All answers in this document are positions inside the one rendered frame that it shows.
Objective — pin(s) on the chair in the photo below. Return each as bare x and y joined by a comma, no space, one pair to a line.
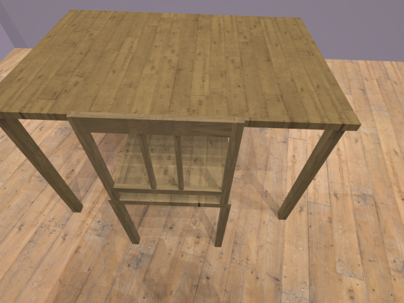
167,160

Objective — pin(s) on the table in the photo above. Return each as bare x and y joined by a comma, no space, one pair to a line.
266,69

